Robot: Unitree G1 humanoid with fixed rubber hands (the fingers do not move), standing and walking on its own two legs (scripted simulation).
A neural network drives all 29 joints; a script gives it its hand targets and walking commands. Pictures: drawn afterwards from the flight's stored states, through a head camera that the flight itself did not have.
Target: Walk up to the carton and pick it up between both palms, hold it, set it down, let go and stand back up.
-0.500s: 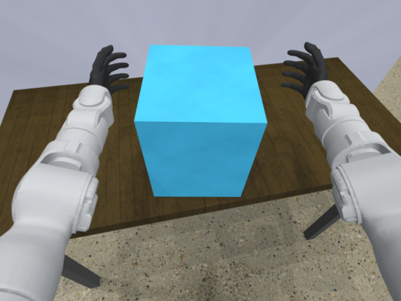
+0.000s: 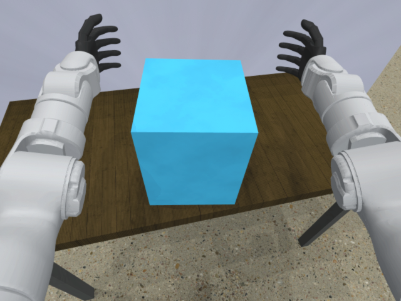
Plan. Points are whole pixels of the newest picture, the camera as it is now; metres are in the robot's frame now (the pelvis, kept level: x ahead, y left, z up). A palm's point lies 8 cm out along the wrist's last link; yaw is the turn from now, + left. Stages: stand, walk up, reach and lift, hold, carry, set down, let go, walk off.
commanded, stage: set down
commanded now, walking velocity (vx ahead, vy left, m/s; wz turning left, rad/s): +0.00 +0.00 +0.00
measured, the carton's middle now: (193, 136) +0.44 +0.02 +0.06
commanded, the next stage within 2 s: none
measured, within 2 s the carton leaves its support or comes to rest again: neither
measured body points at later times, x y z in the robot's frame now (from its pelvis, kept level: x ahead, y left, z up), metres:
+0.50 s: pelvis -0.01 +0.01 +0.00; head -0.02 +0.02 +0.45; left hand +0.42 +0.23 +0.19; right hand +0.42 -0.20 +0.19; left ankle +0.01 +0.14 -0.74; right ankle +0.01 -0.10 -0.74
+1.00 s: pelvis -0.01 +0.01 +0.00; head -0.03 +0.02 +0.45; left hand +0.35 +0.23 +0.14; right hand +0.36 -0.20 +0.12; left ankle +0.01 +0.14 -0.74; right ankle +0.01 -0.10 -0.74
